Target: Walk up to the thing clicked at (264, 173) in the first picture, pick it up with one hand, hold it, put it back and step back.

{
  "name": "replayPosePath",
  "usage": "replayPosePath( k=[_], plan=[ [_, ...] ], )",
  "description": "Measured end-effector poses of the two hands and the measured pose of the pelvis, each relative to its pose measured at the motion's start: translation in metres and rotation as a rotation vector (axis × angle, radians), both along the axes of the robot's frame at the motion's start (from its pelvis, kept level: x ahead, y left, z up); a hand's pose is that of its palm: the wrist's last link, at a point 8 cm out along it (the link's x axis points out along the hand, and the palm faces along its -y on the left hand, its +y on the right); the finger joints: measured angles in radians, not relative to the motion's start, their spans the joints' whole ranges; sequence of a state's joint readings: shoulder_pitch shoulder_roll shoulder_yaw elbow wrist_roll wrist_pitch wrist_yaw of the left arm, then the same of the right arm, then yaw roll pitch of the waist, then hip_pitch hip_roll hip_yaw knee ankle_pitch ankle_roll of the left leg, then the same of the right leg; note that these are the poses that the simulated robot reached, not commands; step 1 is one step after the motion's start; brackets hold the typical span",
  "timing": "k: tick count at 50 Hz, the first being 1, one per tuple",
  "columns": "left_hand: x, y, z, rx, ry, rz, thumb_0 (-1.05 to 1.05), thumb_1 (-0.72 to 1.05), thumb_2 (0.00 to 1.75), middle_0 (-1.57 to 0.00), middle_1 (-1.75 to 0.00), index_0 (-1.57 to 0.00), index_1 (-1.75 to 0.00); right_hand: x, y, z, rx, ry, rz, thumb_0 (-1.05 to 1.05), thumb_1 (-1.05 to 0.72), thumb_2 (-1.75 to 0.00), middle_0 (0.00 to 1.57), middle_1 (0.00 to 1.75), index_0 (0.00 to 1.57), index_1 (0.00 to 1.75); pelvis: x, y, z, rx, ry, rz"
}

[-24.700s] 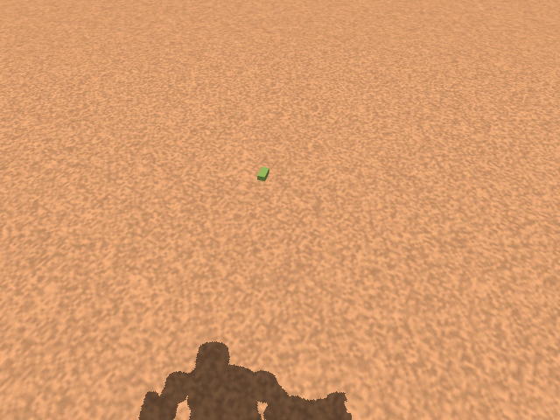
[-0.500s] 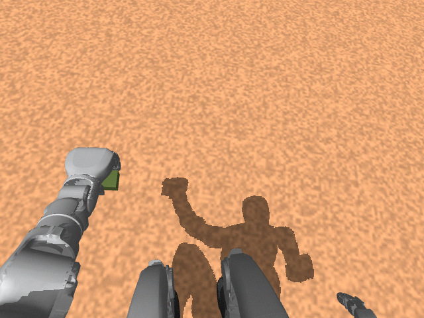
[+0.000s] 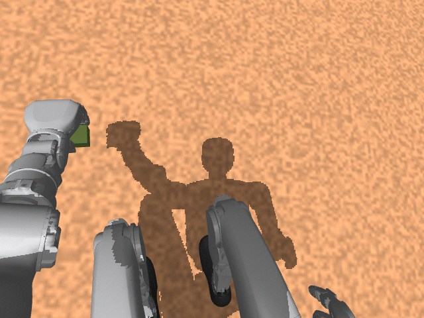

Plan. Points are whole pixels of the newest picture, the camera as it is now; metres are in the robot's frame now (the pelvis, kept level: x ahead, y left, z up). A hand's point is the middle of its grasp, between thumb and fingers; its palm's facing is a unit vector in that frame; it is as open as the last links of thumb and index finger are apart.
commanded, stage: crouch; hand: left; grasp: from above
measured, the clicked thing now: (70, 136) +0.50 +0.19 -0.19
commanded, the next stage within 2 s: lower in 1.00 s
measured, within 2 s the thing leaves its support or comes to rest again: neither
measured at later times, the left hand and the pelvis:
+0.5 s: hand (76, 138) +0.52 +0.20 -0.25, palm faces -0.47 +0.01 -0.88, open 6.8 cm; pelvis +0.00 +0.00 -0.07, yaw -3 degrees
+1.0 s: hand (81, 139) +0.53 +0.20 -0.29, palm faces -0.46 +0.01 -0.89, open 6.8 cm; pelvis -0.01 +0.00 -0.11, yaw -5 degrees
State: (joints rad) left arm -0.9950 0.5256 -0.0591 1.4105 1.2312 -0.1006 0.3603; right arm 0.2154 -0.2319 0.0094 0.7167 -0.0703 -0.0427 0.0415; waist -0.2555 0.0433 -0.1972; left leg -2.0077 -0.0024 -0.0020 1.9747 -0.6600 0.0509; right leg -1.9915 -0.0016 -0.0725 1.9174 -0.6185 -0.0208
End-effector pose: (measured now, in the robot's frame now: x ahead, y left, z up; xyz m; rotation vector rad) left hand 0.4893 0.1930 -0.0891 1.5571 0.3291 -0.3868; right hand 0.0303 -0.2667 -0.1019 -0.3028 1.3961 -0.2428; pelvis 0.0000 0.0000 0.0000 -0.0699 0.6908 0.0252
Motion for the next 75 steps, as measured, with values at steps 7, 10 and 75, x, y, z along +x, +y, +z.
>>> replayPosePath(
  k=[7,10,75],
  plan=[
    [0.009,0.008,-0.039,0.005,0.012,0.033,0.00,0.49,0.00,-1.05,-0.04,-1.08,0.00,0.012,-0.007,-0.028,0.010,0.014,0.042,0.00,-0.90,-0.90,0.21,0.30,0.21,0.30,0.001,-0.004,-0.027,-0.004,0.018,-0.003],
    [0.014,0.009,-0.051,-0.001,0.024,0.042,0.00,0.48,0.00,-1.05,-0.04,-1.08,0.00,0.012,-0.008,-0.036,0.014,0.028,0.047,0.00,-0.90,-0.90,0.21,0.30,0.21,0.30,0.002,-0.005,-0.035,-0.005,0.018,-0.006],
    [0.048,-0.002,-0.187,-0.016,0.051,-0.003,0.00,0.50,0.02,-0.99,-0.15,-1.02,-0.10,-0.058,0.007,-0.091,0.009,0.186,0.090,0.00,-0.91,-0.90,0.21,0.30,0.21,0.30,-0.008,-0.002,-0.134,-0.084,-0.068,-0.054]
  ],
)
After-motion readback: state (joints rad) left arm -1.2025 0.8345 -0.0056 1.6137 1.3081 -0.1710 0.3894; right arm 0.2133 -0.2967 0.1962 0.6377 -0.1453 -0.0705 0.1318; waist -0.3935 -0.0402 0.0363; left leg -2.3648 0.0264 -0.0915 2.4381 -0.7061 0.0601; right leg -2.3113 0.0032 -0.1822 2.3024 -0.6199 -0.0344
